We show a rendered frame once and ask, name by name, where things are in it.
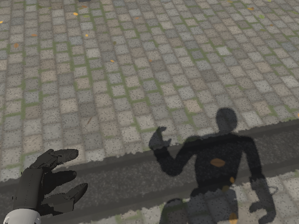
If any robot left hand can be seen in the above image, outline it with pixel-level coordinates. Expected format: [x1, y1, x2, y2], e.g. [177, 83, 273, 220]
[12, 149, 88, 216]

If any robot left forearm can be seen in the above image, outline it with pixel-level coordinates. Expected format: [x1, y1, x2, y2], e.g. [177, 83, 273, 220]
[3, 209, 41, 224]

